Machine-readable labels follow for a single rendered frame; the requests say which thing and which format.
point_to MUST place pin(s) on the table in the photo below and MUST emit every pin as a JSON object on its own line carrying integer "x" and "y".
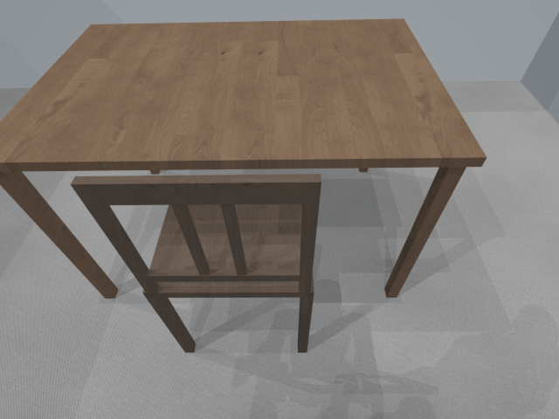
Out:
{"x": 356, "y": 93}

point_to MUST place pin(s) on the chair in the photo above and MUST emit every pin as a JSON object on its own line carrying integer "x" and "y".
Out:
{"x": 223, "y": 236}

